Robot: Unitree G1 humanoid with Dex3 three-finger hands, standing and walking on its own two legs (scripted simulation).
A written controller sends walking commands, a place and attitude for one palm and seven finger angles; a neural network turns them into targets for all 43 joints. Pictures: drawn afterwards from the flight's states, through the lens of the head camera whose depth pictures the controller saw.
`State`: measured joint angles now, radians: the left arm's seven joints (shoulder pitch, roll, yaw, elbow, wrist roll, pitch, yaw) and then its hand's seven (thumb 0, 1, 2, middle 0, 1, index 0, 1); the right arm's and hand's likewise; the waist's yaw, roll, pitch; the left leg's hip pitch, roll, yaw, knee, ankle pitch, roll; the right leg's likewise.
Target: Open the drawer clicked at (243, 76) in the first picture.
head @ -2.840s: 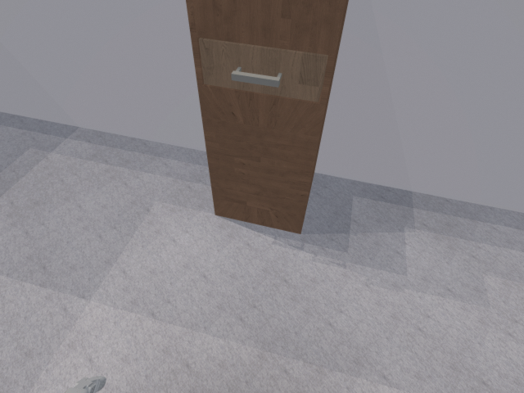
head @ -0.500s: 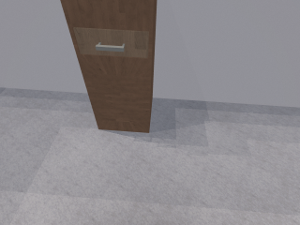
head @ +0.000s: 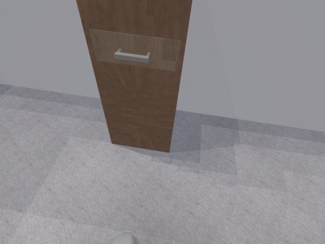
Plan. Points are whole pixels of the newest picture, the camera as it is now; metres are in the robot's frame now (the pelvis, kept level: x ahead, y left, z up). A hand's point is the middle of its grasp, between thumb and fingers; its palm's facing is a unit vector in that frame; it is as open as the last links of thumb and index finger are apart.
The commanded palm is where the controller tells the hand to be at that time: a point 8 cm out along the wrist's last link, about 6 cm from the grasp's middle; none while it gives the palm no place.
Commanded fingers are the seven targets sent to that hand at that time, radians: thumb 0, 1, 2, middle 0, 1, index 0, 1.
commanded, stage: take the last steps up to it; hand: left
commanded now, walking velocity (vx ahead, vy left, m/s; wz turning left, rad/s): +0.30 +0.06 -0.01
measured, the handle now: (132, 54) +0.83 +0.21 +0.01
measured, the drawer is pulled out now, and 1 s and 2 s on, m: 0.00 0.00 0.00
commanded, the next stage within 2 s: come to a stop and stand still in 0.56 s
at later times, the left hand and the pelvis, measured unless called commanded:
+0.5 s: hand (101, 189) +0.29 +0.22 -0.16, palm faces -0.03 -0.98 -0.19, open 7.4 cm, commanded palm none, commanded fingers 0.00 0.90 0.90 -0.20 -0.30 -0.20 -0.30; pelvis +0.19 +0.05 +0.00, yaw -3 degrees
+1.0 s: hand (103, 177) +0.35 +0.24 -0.19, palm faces +0.05 -0.98 -0.20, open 7.3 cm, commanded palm none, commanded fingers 0.00 0.90 0.90 -0.20 -0.30 -0.20 -0.30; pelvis +0.30 +0.05 -0.01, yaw -2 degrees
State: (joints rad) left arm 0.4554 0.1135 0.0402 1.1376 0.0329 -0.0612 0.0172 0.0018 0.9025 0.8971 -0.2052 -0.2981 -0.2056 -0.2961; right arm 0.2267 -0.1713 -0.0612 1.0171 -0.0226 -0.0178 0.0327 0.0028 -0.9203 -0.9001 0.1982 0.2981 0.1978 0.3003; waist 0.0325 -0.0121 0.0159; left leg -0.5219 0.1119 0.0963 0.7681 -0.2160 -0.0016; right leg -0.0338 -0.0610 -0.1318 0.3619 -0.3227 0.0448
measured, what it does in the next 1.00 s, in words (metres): walks ahead: left foot, then right foot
